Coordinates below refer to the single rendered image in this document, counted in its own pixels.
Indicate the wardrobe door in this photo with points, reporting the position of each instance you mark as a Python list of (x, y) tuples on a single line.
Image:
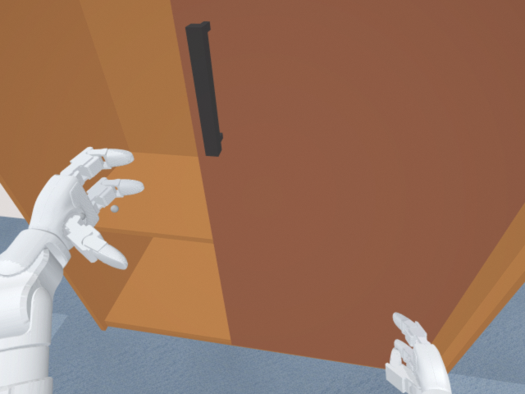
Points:
[(373, 156), (500, 258)]

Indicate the robot left hand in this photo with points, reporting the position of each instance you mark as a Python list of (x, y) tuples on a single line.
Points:
[(63, 197)]

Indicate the robot right hand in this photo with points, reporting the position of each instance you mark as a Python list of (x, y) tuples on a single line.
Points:
[(424, 368)]

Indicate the handle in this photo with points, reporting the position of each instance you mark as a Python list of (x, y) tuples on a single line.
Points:
[(199, 52)]

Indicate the left robot forearm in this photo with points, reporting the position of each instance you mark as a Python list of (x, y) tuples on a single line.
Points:
[(30, 271)]

